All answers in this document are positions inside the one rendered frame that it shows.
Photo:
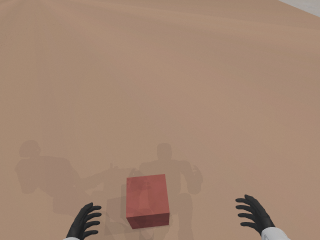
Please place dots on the carton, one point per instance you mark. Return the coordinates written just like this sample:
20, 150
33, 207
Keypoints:
147, 202

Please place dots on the robot right forearm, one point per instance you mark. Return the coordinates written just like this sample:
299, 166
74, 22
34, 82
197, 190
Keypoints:
273, 233

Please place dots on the robot right hand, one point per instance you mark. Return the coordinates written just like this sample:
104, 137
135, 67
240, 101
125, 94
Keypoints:
259, 216

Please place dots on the robot left hand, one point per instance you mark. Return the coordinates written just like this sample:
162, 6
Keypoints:
80, 224

